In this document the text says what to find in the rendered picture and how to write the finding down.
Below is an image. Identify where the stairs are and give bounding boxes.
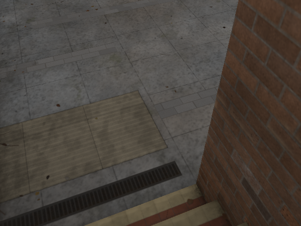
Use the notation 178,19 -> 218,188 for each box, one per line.
85,184 -> 248,226

